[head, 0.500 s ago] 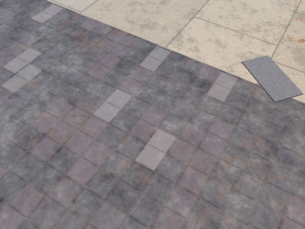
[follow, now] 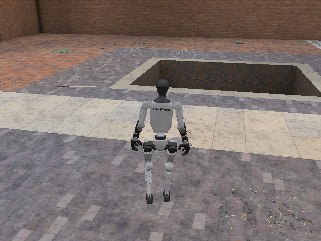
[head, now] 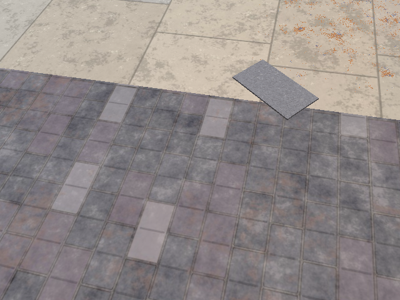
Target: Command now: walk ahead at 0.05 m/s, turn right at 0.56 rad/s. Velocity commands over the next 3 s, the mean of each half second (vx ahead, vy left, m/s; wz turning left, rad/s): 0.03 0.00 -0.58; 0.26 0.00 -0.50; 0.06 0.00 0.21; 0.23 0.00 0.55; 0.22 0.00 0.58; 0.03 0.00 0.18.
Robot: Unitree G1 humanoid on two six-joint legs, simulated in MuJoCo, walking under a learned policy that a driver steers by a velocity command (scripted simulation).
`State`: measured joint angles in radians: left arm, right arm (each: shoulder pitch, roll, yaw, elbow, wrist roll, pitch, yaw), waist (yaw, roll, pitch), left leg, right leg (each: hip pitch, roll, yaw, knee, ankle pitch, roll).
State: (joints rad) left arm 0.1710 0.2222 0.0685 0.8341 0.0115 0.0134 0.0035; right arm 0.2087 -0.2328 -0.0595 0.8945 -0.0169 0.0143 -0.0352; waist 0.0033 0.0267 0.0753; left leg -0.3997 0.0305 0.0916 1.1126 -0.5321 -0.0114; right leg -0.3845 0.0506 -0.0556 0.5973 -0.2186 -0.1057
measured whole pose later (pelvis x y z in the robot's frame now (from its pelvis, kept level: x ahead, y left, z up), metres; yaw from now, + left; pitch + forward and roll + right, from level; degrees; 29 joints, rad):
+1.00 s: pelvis +0.06 -0.07 +0.01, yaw -33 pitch +1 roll +1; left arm 0.12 0.25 0.03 0.76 0.02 -0.02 -0.01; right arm 0.33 -0.28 -0.05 0.85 -0.01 -0.01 0.00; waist -0.06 0.03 0.06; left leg -0.36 0.08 0.07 1.06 -0.45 -0.01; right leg -0.27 0.05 -0.03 0.48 -0.23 -0.07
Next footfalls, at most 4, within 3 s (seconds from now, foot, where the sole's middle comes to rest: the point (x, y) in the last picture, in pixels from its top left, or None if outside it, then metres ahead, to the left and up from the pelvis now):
0.38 left None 0.05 0.13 -0.76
0.88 right None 0.07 -0.16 -0.76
1.42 left None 0.21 -0.05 -0.76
1.90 right None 0.22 -0.26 -0.76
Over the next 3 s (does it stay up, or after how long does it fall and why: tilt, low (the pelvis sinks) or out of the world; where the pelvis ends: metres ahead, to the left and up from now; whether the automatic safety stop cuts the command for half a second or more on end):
stays up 0.44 -0.16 0.02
